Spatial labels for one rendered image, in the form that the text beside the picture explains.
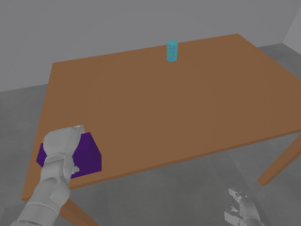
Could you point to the left robot forearm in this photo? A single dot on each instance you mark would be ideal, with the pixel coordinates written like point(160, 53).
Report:
point(50, 194)

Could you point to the left robot hand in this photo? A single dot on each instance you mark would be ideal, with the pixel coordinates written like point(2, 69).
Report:
point(64, 140)

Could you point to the sponge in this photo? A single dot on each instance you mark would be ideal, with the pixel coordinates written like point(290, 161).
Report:
point(86, 157)

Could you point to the right robot hand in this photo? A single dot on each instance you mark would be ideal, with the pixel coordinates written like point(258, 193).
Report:
point(236, 215)

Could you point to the table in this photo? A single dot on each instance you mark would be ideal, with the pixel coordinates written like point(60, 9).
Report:
point(144, 112)

